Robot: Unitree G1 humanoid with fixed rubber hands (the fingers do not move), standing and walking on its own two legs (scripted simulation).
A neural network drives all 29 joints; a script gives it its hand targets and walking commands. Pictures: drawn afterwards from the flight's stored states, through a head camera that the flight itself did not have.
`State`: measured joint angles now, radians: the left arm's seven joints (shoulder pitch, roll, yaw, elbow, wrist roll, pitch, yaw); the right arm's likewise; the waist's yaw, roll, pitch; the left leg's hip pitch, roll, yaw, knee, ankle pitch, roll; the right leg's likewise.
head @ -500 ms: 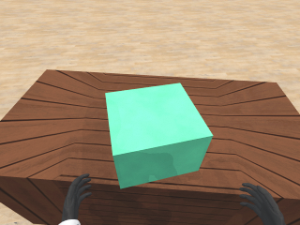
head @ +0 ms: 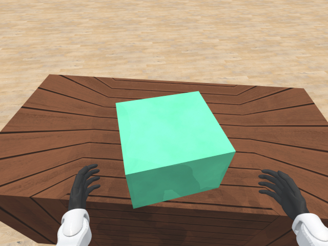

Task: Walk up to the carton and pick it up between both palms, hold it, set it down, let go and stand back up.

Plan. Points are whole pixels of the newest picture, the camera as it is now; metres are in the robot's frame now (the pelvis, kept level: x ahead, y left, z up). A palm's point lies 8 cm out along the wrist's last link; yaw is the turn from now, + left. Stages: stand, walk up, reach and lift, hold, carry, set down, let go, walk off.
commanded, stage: reach and lift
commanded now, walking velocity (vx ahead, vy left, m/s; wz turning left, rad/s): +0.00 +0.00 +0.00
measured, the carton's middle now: (168, 146) +0.44 +0.03 -0.04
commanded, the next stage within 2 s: none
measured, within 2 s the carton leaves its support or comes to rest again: neither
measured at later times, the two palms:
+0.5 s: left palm (74, 172) +0.27 +0.24 +0.06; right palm (288, 167) +0.33 -0.26 +0.06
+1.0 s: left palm (69, 143) +0.31 +0.26 +0.11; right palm (280, 128) +0.41 -0.25 +0.11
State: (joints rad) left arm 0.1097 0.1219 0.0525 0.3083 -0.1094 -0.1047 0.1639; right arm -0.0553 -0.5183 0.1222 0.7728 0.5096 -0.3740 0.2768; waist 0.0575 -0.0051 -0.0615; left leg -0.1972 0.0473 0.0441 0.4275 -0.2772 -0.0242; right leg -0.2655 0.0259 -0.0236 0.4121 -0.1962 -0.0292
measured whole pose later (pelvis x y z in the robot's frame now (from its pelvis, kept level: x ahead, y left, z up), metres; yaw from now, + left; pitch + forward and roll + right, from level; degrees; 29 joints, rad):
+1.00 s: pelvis +0.00 +0.00 +0.01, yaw +1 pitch +8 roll -1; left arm -0.31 0.21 0.16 0.08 -0.15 0.46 0.12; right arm -0.56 -0.62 0.01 0.70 0.49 0.10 0.23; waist 0.10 0.02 -0.07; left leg -0.27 0.04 0.03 0.34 -0.21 -0.02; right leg -0.31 0.02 -0.03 0.28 -0.11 -0.02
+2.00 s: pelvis -0.02 -0.01 -0.01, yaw +1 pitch +23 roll -1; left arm -0.71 0.19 0.04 1.02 -0.20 -0.21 0.11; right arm -0.95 -0.50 0.18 1.40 0.46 -0.29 0.16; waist 0.18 0.02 -0.22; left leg -0.68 0.06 0.01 0.53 -0.24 -0.03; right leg -0.72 0.03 -0.05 0.45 -0.14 -0.03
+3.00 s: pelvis -0.03 -0.01 -0.03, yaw +1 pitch +25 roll -1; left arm -0.77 0.09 0.12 1.16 -0.17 -0.32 0.14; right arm -0.98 -0.36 0.13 1.42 0.34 -0.32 0.07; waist 0.17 0.01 -0.26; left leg -0.79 0.06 0.01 0.62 -0.27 -0.04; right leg -0.82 0.04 -0.05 0.55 -0.17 -0.04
